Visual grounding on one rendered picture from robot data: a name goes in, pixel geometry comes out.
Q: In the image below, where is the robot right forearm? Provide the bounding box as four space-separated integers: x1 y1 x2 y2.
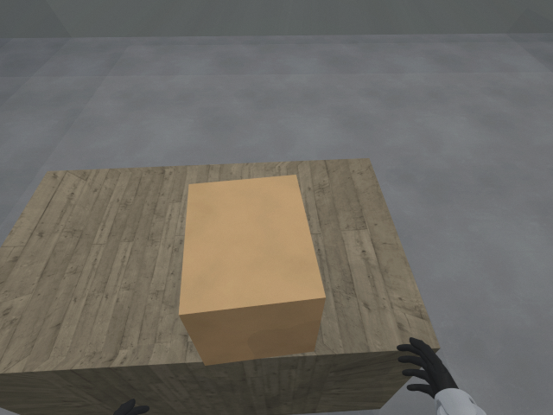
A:
435 388 486 415

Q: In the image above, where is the pedestal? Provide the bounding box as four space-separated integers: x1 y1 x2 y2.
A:
0 158 440 415

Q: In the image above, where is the carton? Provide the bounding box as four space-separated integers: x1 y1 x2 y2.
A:
179 175 326 366

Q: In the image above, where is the robot right hand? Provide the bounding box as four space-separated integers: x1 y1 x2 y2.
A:
397 337 459 399

